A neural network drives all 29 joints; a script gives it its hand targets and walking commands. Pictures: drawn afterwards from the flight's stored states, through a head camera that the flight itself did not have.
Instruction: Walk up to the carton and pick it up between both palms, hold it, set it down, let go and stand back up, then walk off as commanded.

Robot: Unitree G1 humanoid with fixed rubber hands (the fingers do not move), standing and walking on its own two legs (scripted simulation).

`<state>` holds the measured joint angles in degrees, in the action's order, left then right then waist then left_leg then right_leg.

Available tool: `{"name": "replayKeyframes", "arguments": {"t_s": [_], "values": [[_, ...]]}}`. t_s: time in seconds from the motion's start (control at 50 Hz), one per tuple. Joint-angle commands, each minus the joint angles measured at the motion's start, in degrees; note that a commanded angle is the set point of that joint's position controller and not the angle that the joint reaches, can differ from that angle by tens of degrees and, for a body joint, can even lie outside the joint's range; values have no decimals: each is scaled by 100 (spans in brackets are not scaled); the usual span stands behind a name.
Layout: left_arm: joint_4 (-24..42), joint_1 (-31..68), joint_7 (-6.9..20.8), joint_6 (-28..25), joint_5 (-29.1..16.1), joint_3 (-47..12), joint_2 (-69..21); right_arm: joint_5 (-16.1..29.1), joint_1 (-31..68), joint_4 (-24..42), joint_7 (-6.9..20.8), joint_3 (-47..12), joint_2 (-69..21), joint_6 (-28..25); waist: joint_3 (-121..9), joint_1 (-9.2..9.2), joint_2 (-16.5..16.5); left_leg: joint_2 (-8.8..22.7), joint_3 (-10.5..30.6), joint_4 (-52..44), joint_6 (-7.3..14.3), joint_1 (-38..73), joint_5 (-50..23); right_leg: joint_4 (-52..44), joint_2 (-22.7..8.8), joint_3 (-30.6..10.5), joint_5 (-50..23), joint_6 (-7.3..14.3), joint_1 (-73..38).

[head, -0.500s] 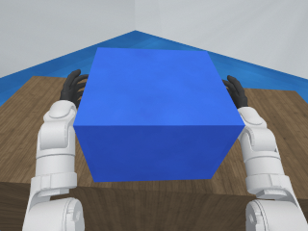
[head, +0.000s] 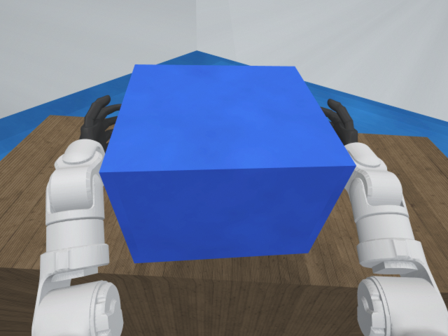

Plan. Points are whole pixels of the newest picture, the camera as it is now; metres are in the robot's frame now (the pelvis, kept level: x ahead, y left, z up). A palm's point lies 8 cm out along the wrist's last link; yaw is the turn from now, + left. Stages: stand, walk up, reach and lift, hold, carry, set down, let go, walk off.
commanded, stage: reach and lift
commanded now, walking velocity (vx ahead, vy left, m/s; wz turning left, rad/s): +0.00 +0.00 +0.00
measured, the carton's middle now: (220, 157) +0.40 -0.02 +0.16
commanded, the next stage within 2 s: hold in 0.60 s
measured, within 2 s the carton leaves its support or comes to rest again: neither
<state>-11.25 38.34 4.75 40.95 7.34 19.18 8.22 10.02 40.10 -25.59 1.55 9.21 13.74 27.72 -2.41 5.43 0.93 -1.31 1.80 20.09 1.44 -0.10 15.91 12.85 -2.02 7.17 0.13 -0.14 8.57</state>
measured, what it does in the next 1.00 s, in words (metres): stands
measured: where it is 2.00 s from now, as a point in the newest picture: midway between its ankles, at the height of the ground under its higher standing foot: outside the picture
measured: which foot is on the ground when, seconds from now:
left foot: down 0.00-1.00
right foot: down 0.00-1.00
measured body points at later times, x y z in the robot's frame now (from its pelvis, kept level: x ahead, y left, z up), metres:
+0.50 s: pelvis +0.00 +0.00 +0.00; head -0.05 +0.01 +0.45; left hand +0.38 +0.20 +0.23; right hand +0.38 -0.21 +0.24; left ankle -0.05 +0.10 -0.75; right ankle +0.08 -0.13 -0.75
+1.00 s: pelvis +0.00 +0.00 +0.00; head -0.06 +0.01 +0.45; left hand +0.38 +0.20 +0.24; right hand +0.37 -0.21 +0.24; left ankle -0.05 +0.10 -0.75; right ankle +0.08 -0.13 -0.75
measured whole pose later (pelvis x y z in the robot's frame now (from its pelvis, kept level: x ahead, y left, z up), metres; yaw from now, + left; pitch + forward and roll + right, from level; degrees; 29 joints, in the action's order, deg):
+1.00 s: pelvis +0.00 +0.00 +0.00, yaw +0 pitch -5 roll -1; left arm -8.8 40.1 6.3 46.1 7.9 21.5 8.9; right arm 12.5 43.7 -24.6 -1.0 8.1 14.1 32.6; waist -3.4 4.7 0.2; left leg -1.1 2.2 20.8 1.2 -0.1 16.0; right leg 12.6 -1.8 7.5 -0.1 0.1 8.0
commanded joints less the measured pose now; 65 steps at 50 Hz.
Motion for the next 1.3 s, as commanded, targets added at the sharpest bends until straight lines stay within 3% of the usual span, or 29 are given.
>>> {"name": "replayKeyframes", "arguments": {"t_s": [0.0,0.1,0.18,0.24,0.3,0.38,0.44,0.46,0.48,0.52,0.66,0.76,0.84,0.94,0.96,0.98,1.02,1.1,1.16,1.22,1.24,1.28], "values": [[652,3066,759,-127,-738,-2177,-2481,659,3743,1522,601,-1915,-2512,-294,-1896,-10,-135,-124,-45,-620,-435,-2120,-1838,476,302,-496,-815,47,-3143],[678,3073,778,-67,-677,-2061,-2408,667,3751,1489,617,-1972,-2525,-222,-1788,-141,2,-106,-33,-681,-384,-2173,-1708,479,337,-501,-656,40,-3148],[655,3155,837,-14,-715,-2006,-2413,661,3780,1426,599,-1894,-2551,-147,-1730,-96,29,-139,-66,-750,-339,-2361,-1383,462,303,-547,-638,36,-3185],[835,3368,809,-37,-816,-2151,-2479,764,4074,1685,599,-1918,-2607,-212,-2017,-100,-135,-124,-54,-706,-363,-2314,-1418,497,320,-492,-562,41,-3170],[945,3451,779,-55,-867,-2304,-2586,763,3955,1611,581,-1969,-2652,-181,-2147,-39,-240,-122,-6,-618,-418,-2172,-1711,510,327,-502,-672,49,-3149],[844,3382,793,27,-803,-2236,-2529,762,3891,1436,580,-1857,-2568,-103,-1961,2,-367,-128,-16,-634,-456,-2184,-1551,444,314,-491,-464,56,-3033],[716,3410,846,48,-772,-2089,-2500,728,3925,1302,547,-1816,-2604,-40,-1859,50,-243,-123,-9,-694,-416,-2399,-1351,500,300,-495,-506,68,-3207],[735,3442,861,55,-746,-2072,-2431,718,3916,1276,539,-1872,-2619,-22,-1737,-12,-201,-140,-29,-729,-386,-2405,-1299,470,284,-517,-480,65,-3200],[674,3549,879,50,-761,-2049,-2434,692,3908,1067,544,-1786,-2647,-2,-1715,57,-221,-134,-34,-754,-387,-2432,-1245,455,281,-541,-419,59,-3132],[558,3502,904,75,-741,-2019,-2451,717,4090,1243,549,-1796,-2634,-18,-1673,-10,-265,-144,-75,-751,-356,-2516,-1006,442,274,-504,-277,57,-3109],[577,3416,923,117,-734,-1949,-2426,831,4159,1393,487,-1946,-2702,37,-1901,-84,-158,-167,-31,-624,-402,-2384,-1472,495,308,-552,-754,53,-3330],[1071,3469,899,121,-796,-2044,-2429,971,4089,1739,426,-2178,-2805,66,-2306,-107,-131,-194,-17,-527,-436,-2306,-1751,576,312,-561,-1171,41,-3532],[1082,3405,883,191,-839,-2150,-2428,1014,3928,1632,408,-2098,-2672,180,-2055,21,-228,-192,17,-510,-462,-2231,-1834,545,345,-560,-1088,49,-3287],[969,3462,949,295,-745,-2049,-2395,945,3990,1525,427,-2022,-2669,277,-1763,-15,-220,-168,14,-649,-415,-2347,-1431,483,350,-531,-622,51,-3193],[1122,3450,941,291,-780,-2053,-2425,1000,4071,1671,431,-2112,-2705,245,-1880,-90,-194,-157,18,-628,-406,-2306,-1539,476,354,-544,-713,63,-3230],[1002,3489,946,308,-766,-2056,-2447,975,4082,1637,446,-2026,-2669,251,-1881,-28,-279,-157,-2,-621,-432,-2317,-1484,489,368,-535,-683,71,-3184],[913,3583,958,325,-759,-1992,-2436,940,4133,1441,468,-1991,-2719,300,-1785,-64,-156,-150,6,-725,-375,-2418,-1228,474,365,-536,-445,69,-3149],[861,3737,947,347,-721,-2008,-2485,944,4287,1319,516,-1962,-2775,306,-1699,-66,-283,-127,3,-755,-362,-2482,-1110,493,395,-506,-247,80,-3094],[842,3847,920,342,-769,-2070,-2573,923,4351,1245,559,-1933,-2777,282,-1787,-51,-411,-66,23,-772,-340,-2533,-1136,544,407,-483,-283,87,-3108],[652,3744,940,384,-728,-1940,-2498,975,4441,1291,539,-1966,-2768,315,-1826,-124,-281,-117,-7,-690,-358,-2482,-1154,478,367,-516,-284,109,-3111],[767,3836,923,376,-782,-2041,-2492,996,4492,1320,544,-1982,-2786,291,-1917,-43,-309,-116,14,-656,-366,-2450,-1287,501,377,-526,-390,113,-3145],[792,3756,936,387,-760,-2015,-2516,1008,4450,1326,524,-2036,-2783,306,-1900,-67,-239,-109,11,-603,-388,-2351,-1460,492,394,-507,-459,114,-3134]]}}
